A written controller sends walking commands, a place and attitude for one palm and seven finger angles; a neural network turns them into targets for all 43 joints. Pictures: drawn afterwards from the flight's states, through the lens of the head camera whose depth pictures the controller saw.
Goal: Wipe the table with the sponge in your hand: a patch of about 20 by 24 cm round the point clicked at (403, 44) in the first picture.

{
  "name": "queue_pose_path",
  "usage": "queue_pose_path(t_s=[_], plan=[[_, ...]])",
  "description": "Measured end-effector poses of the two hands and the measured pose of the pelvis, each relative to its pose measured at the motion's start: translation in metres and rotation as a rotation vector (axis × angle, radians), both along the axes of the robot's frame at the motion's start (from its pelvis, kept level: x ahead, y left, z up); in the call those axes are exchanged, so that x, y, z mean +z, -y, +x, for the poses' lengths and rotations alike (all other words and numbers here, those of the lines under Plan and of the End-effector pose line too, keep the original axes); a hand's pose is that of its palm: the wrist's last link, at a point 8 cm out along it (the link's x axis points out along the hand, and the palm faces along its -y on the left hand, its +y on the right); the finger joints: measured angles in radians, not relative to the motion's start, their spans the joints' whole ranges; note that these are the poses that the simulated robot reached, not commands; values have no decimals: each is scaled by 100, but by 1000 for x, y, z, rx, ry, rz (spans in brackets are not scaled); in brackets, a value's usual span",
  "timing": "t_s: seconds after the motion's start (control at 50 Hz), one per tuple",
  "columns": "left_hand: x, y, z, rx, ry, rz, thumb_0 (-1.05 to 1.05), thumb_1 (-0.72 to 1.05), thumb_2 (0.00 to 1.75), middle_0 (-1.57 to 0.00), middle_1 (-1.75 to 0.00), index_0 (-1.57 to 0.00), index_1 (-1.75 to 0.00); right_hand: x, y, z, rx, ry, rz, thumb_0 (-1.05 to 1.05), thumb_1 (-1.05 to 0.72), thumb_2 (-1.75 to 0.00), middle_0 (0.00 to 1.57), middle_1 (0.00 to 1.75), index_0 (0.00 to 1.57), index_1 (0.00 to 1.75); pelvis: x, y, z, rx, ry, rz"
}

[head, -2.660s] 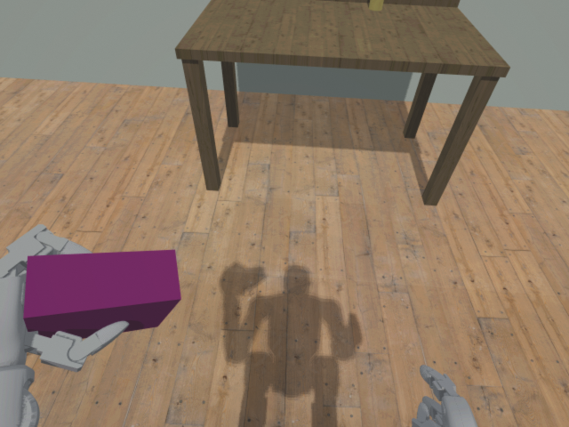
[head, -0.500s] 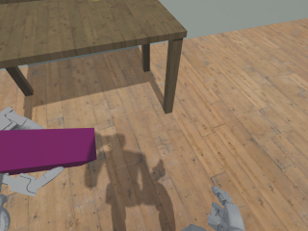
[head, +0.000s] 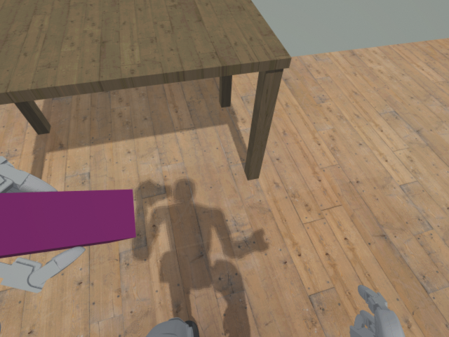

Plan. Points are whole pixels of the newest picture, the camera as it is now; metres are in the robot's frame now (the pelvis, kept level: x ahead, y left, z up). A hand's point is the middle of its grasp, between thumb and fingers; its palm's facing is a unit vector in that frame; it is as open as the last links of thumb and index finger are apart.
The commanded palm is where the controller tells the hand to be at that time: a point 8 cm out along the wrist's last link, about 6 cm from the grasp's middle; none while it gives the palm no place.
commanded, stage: walk to a spot facing it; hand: left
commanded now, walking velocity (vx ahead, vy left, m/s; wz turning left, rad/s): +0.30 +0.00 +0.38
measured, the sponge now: (83, 222) +0.23 +0.19 +0.16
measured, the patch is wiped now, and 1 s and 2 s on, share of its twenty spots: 0.00 0.00 0.00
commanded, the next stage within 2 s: turn to face it in 0.60 s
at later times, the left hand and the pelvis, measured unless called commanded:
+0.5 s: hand (75, 177) +0.28 +0.22 +0.17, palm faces +0.58 -0.70 -0.42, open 9.9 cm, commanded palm +0.22 +0.25 +0.19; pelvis +0.12 -0.05 +0.00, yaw +13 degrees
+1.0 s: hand (74, 173) +0.28 +0.21 +0.19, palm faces +0.68 -0.60 -0.43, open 9.9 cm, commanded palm +0.24 +0.24 +0.19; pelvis +0.17 -0.08 -0.01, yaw +18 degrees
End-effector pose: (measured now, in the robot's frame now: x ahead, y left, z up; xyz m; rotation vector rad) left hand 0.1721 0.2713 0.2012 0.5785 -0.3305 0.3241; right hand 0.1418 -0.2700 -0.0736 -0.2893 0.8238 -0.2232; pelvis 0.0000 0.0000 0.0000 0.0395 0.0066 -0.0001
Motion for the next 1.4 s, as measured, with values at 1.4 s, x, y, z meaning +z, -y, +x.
queue_pose_path(t_s=[1.4], plan=[[0, 90, 106, 111, -28, -51, 0, -47, 99, -77, -133, -77, -133, 14, 92, 180, 140, 37, 29, 1, -90, -90, 20, 30, 20, 30, 7, 113, 136, 111, -23, -6]])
